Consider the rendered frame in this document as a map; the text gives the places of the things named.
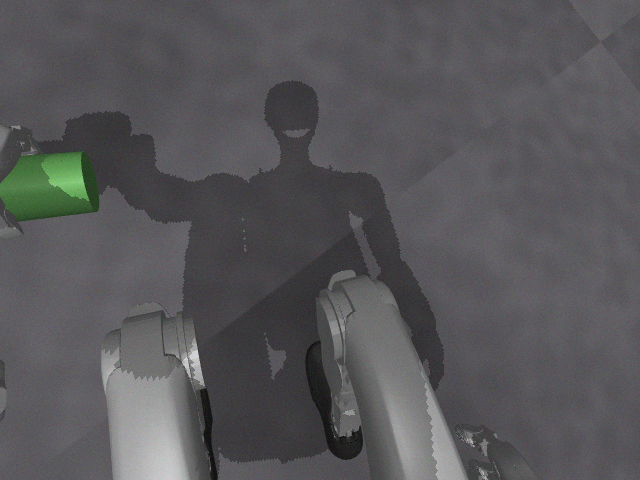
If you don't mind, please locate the right robot foot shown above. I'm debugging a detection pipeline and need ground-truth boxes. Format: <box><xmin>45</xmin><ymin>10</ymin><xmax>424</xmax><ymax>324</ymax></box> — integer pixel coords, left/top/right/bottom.
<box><xmin>305</xmin><ymin>341</ymin><xmax>363</xmax><ymax>460</ymax></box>

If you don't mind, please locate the bottle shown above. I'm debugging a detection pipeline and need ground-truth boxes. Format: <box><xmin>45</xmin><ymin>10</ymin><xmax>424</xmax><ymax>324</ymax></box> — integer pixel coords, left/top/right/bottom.
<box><xmin>0</xmin><ymin>151</ymin><xmax>99</xmax><ymax>222</ymax></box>

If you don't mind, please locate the right robot hand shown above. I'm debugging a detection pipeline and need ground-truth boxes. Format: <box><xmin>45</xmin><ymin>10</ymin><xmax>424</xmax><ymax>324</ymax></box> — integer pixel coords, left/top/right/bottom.
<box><xmin>454</xmin><ymin>424</ymin><xmax>539</xmax><ymax>480</ymax></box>

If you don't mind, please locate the left robot foot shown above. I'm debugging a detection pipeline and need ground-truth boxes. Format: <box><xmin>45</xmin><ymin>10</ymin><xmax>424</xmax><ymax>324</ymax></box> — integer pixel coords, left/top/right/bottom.
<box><xmin>200</xmin><ymin>388</ymin><xmax>217</xmax><ymax>480</ymax></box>

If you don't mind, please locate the left robot hand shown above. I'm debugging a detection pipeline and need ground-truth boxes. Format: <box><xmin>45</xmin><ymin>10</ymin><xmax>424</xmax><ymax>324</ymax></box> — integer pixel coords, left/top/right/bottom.
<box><xmin>0</xmin><ymin>123</ymin><xmax>43</xmax><ymax>238</ymax></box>

